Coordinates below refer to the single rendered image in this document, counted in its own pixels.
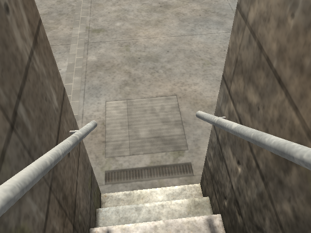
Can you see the stairs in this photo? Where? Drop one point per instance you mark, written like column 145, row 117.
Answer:
column 171, row 209

